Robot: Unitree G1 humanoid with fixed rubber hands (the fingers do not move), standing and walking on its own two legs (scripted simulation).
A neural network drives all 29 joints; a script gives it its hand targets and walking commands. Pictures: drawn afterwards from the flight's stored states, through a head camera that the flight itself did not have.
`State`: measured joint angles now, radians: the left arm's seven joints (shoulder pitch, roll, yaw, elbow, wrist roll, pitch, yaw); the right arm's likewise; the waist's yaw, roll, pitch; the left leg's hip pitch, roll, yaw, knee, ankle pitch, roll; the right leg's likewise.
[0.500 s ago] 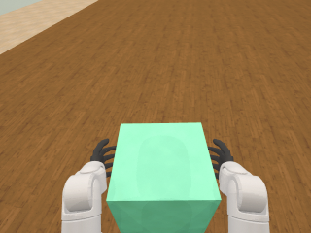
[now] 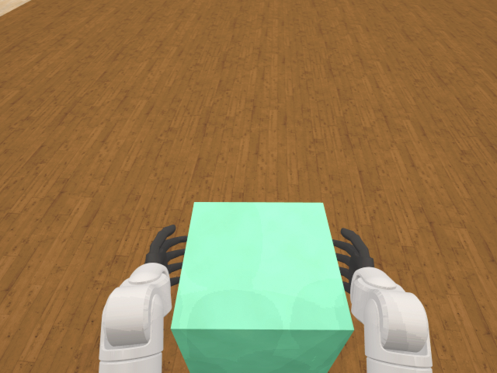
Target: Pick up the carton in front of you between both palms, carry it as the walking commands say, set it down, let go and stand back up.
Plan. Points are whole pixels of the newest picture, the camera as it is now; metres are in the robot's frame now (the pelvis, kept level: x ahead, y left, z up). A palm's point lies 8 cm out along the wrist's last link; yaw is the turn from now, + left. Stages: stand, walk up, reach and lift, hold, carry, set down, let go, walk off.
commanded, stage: carry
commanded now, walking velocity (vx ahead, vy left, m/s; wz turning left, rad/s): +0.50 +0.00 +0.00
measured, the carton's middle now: (257, 297) +0.26 +0.00 -0.02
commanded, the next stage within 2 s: none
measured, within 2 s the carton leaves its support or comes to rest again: neither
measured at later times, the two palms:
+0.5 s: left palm (202, 130) +0.60 +0.12 +0.07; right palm (332, 131) +0.62 -0.18 +0.07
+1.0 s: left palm (202, 74) +0.86 +0.15 +0.07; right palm (307, 75) +0.87 -0.15 +0.08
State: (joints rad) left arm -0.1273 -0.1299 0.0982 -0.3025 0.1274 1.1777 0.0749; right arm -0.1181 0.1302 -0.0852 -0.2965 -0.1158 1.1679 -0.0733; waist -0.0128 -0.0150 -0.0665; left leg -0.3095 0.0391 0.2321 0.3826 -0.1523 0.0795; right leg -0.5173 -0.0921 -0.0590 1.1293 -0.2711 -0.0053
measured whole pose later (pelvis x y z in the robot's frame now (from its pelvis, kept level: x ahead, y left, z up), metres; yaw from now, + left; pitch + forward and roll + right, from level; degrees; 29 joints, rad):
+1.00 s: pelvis +0.60 -0.01 -0.01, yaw +1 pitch +3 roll +0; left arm -0.17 -0.14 0.12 -0.35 0.13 1.21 0.07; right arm -0.17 0.14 -0.10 -0.33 -0.11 1.20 -0.08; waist 0.00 -0.04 -0.04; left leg -0.35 0.03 0.23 0.43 -0.13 0.07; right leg -0.20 -0.06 -0.10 0.49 -0.33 0.03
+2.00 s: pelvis +0.61 -0.03 -0.01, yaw +1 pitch +2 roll +0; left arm -0.14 -0.13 0.11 -0.15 0.16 1.07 0.05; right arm -0.13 0.13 -0.10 -0.15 -0.16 1.07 -0.05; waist 0.00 -0.01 -0.13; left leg -0.35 0.07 0.20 0.51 -0.19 0.04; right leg -0.17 -0.03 -0.12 0.51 -0.37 -0.01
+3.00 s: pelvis +0.58 -0.03 +0.00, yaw +0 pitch -5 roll +1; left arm -0.21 -0.14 0.16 0.13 0.25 0.72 0.03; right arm -0.22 0.14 -0.17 0.18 -0.23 0.68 0.00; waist 0.01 -0.05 0.05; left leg -0.19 0.03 0.14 0.37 -0.09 0.02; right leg -0.03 -0.01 -0.05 0.42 -0.30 -0.02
